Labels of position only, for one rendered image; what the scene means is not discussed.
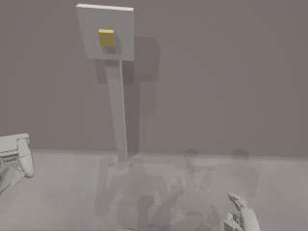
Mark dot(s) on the panel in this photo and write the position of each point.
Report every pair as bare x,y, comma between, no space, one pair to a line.
93,18

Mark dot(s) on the robot right hand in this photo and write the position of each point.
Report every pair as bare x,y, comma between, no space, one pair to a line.
245,220

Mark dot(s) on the robot left hand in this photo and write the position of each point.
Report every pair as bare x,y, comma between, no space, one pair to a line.
15,147

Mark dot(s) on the button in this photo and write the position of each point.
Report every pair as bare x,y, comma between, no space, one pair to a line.
107,38

